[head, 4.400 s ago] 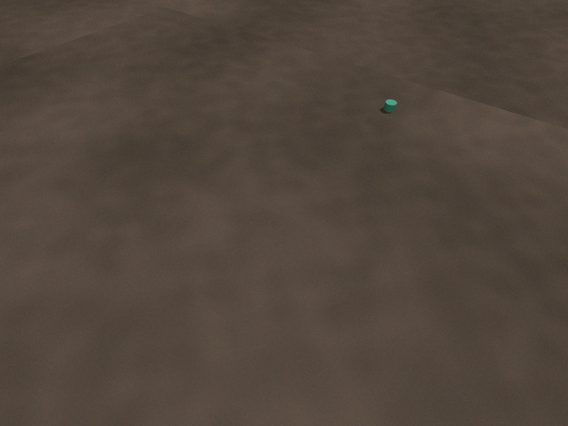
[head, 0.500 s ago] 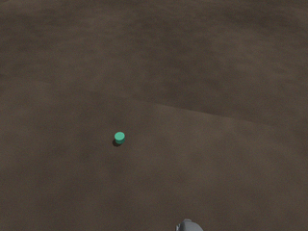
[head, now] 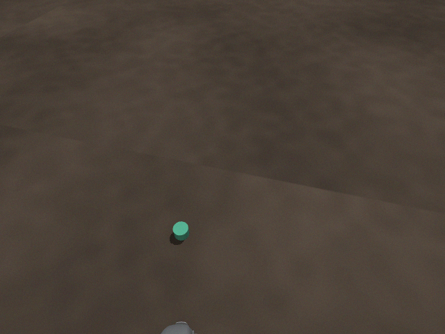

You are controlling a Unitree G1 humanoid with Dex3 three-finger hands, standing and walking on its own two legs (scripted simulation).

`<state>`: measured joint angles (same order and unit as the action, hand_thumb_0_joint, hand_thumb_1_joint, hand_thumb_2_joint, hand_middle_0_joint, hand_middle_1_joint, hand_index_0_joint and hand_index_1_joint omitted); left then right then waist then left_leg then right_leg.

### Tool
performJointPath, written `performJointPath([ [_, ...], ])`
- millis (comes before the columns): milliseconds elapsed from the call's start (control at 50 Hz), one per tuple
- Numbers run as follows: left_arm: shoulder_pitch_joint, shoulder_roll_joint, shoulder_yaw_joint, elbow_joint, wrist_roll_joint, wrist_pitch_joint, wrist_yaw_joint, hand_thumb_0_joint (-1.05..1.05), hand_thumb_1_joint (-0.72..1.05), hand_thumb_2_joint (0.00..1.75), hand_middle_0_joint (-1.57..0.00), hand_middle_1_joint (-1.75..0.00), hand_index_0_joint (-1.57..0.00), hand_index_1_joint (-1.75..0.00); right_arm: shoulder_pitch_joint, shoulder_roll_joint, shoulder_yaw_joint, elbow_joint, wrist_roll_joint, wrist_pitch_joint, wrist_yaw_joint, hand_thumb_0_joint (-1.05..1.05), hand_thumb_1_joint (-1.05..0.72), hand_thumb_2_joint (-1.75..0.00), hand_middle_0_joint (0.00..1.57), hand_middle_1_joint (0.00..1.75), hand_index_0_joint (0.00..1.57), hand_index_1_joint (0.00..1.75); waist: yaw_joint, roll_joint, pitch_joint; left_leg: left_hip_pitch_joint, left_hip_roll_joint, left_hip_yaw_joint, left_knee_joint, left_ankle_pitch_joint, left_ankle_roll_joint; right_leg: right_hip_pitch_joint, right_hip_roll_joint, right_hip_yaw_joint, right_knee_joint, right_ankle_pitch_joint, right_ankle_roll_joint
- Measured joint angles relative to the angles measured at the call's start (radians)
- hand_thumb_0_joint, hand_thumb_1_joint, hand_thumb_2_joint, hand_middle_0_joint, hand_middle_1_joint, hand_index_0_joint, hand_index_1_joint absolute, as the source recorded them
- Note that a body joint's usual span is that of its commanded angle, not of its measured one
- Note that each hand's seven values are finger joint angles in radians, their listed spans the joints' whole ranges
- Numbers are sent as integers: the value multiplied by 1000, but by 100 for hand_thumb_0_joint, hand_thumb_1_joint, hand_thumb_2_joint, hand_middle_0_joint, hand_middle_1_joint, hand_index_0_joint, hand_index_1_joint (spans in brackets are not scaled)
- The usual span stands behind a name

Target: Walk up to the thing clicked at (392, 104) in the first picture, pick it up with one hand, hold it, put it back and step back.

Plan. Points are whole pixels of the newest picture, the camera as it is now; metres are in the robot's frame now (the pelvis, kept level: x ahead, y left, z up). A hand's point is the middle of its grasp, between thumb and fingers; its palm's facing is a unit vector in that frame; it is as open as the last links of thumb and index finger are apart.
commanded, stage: walk up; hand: left
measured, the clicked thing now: (181, 230) +0.69 +0.26 -0.74
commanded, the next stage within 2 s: none
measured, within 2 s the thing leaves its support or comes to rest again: neither
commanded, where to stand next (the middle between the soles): +0.33 +0.02 m, yaw -2 degrees
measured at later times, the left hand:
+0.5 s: hand (109, 276) +0.26 +0.28 -0.14, palm faces -0.05 -0.90 -0.43, open 7.4 cm
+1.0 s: hand (108, 254) +0.32 +0.31 -0.16, palm faces -0.09 -0.92 -0.39, open 7.4 cm
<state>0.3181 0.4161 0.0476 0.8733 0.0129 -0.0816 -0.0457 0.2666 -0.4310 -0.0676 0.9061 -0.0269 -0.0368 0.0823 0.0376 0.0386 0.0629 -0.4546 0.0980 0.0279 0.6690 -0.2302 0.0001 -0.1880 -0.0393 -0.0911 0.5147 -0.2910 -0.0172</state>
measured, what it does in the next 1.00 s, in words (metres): walks ahead: left foot, then right foot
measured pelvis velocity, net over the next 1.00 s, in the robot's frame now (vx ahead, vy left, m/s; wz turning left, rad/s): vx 0.26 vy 0.04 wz -0.05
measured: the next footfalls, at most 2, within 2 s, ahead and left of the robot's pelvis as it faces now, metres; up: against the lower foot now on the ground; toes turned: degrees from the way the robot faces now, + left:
left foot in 0.06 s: +0.16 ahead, +0.15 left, +0.00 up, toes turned +5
right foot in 0.42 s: +0.27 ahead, -0.13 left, +0.00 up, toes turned -5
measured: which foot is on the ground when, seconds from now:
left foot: up 0.00-0.04, down 0.06-0.44, up 0.46-0.74, down 0.76-1.00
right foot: down 0.00-0.08, up 0.10-0.40, down 0.42-0.78, up 0.80-1.00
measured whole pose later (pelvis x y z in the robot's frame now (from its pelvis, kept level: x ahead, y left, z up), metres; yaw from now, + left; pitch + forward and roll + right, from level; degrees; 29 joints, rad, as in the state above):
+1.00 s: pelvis +0.26 +0.04 -0.01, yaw -3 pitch -2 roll +0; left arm 0.26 0.41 0.03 0.96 0.02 -0.04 -0.01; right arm 0.20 -0.40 -0.03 0.91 -0.02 -0.02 0.03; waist 0.00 -0.02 0.09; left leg -0.37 0.05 0.06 0.67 -0.26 0.01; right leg -0.36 -0.04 -0.04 0.77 -0.43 -0.03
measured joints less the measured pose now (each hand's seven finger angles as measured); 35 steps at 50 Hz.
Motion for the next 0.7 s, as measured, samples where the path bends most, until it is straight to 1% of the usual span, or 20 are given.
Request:
performJointPath([
  [60, 22, 19, 1, 7, 1, 12, 0, 1, 90, 90, -21, -30, -20, -30, 6, -3, -6, 2, -4, -13, -2, 1, -90, -90, 20, 30, 20, 30, -3, -22, -16, 64, -19, 19, -80, 29, 7, 3, -18, 1, 84, -87, 15],
  [80, 26, 28, 2, 13, 3, 18, 3, 1, 90, 90, -21, -30, -20, -30, 4, 2, -9, 3, -5, -20, -6, 1, -90, -90, 20, 30, 20, 30, -5, -49, -14, 72, -38, 34, -64, 43, 8, -7, -41, 15, 140, -128, 2],
  [100, 25, 30, 3, 23, 0, 26, 7, 1, 90, 90, -21, -30, -20, -30, 2, 5, -9, -3, -6, -28, -11, 1, -90, -90, 20, 30, 20, 30, -8, -68, -13, 72, -49, 49, -36, 22, 9, -37, -48, 44, 229, -154, -10],
  [140, 11, 26, -2, 46, -2, 40, 17, 1, 90, 90, -21, -30, -20, -30, 6, 11, -6, -20, 4, -39, -18, 1, -90, -90, 20, 30, 20, 30, -25, -74, -8, 86, -51, 55, -15, -16, 18, -118, -15, 87, 427, -184, -24],
  [160, 3, 27, -6, 52, -4, 41, 20, 1, 90, 90, -21, -30, -20, -30, 9, 17, -2, -26, 7, -41, -22, 1, -90, -90, 20, 30, 20, 30, -30, -81, -3, 103, -52, 59, -27, -22, 21, -156, -3, 97, 495, -174, -27],
  [200, -11, 30, -8, 56, -8, 36, 19, 1, 91, 90, -21, -30, -20, -30, 18, 29, 9, -33, 11, -43, -29, 1, -90, -90, 20, 30, 21, 30, -38, -95, 7, 146, -57, 67, -68, -22, 22, -217, -4, 98, 540, -139, -28],
  [240, -23, 28, -9, 52, -9, 31, 13, 1, 91, 90, -21, -30, -20, -30, 30, 32, 17, -34, 12, -42, -32, 1, -90, -90, 20, 30, 21, 30, -44, -100, 14, 183, -61, 74, -106, -21, 22, -256, -21, 86, 497, -110, -17],
  [300, -39, 17, -7, 42, -5, 30, 1, 1, 91, 90, -21, -30, -20, -30, 47, 25, 19, -37, 9, -35, -33, 1, -90, -90, 20, 30, 21, 30, -54, -88, 24, 226, -62, 78, -134, -37, 25, -279, -45, 66, 371, -79, 0],
  [340, -50, 10, -6, 36, -2, 28, -5, 1, 91, 90, -21, -30, -20, -30, 60, 16, 19, -39, 8, -31, -32, 1, -90, -90, 21, 30, 21, 30, -63, -72, 28, 247, -58, 77, -134, -58, 20, -273, -50, 60, 277, -44, 2],
  [380, -58, 4, -3, 32, -1, 21, -6, 1, 91, 90, -21, -30, -20, -30, 72, 6, 18, -40, 10, -23, -29, 1, -90, -90, 21, 30, 21, 30, -69, -55, 27, 259, -51, 73, -112, -90, 11, -250, -45, 53, 190, 4, -1],
  [420, -57, 7, 1, 24, 0, 6, -4, 1, 90, 90, -21, -30, -20, -30, 85, -1, 19, -43, 13, -10, -28, 1, -90, -90, 21, 30, 21, 30, -70, -39, 21, 256, -40, 67, -48, -147, 2, -198, -28, 46, 94, 62, -4],
  [440, -59, 5, 6, 21, 2, -3, 1, 1, 90, 90, -21, -30, -20, -30, 89, -6, 19, -42, 15, -5, -30, 1, -90, -90, 21, 30, 21, 30, -68, -20, 23, 240, -23, 54, 17, -182, 15, -186, -13, 38, 94, 99, 1],
  [460, -61, 1, 10, 15, 4, -11, 8, 1, 90, 90, -21, -30, -20, -30, 85, -7, 19, -36, 16, 4, -34, 1, -90, -90, 20, 30, 21, 30, -64, -4, 26, 209, -21, 27, 113, -216, 26, -185, -3, 29, 123, 82, 6],
  [480, -60, -1, 8, 8, 2, -17, 12, 1, 90, 90, -21, -30, -20, -30, 76, -4, 20, -27, 13, 15, -38, 1, -90, -90, 20, 30, 21, 30, -57, 0, 26, 173, -36, 6, 213, -246, 30, -183, -3, 29, 144, 59, 5],
  [500, -58, -5, 5, 4, -2, -18, 14, 1, 90, 90, -21, -30, -20, -30, 65, -3, 22, -19, 12, 24, -40, 1, -90, -90, 20, 30, 21, 30, -49, 4, 27, 136, -51, -9, 294, -252, 31, -172, -4, 30, 147, 44, 2],
  [540, -51, -17, -5, -2, -8, -18, 19, 1, 90, 90, -21, -30, -20, -30, 44, -7, 21, -13, 14, 30, -40, 1, -90, -90, 20, 30, 20, 30, -37, 20, 28, 69, -59, -19, 379, -224, 30, -138, -5, 29, 117, 40, 0],
  [580, -39, -23, -12, -6, -9, -17, 23, 1, 90, 90, -21, -30, -20, -30, 25, -12, 17, -15, 14, 25, -36, 1, -90, -90, 20, 30, 20, 30, -29, 33, 28, 16, -48, -20, 370, -181, 24, -106, -5, 28, 77, 45, 4],
  [640, -20, -16, -17, -8, -4, -11, 29, 1, 90, 90, -21, -30, -20, -30, -2, -11, 12, -21, 11, 23, -30, 1, -91, -90, 20, 30, 20, 29, -16, 32, 30, -26, -26, -15, 269, -146, 13, -79, -10, 34, 52, 40, 13],
  [700, -16, -2, -21, -1, 1, 1, 38, 1, 90, 90, -21, -30, -20, -30, -31, -4, 12, -16, 15, 25, -35, 1, -91, -90, 20, 30, 20, 29, -4, 18, 36, -17, -17, -9, 128, -75, 5, -77, -18, 45, 75, 13, 27],
])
